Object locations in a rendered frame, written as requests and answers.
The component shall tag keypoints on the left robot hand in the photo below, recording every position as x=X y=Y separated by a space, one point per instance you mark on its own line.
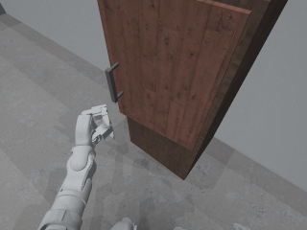
x=85 y=126

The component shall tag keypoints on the left robot shin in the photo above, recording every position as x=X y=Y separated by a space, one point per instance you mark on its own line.
x=126 y=219

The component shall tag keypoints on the left robot forearm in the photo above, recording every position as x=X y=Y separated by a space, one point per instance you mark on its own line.
x=67 y=210

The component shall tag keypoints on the handle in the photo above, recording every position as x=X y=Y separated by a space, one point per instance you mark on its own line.
x=111 y=83

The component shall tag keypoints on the cupboard door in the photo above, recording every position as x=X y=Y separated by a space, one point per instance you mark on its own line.
x=172 y=55

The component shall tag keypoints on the left robot thigh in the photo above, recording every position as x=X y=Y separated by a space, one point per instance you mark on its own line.
x=124 y=225

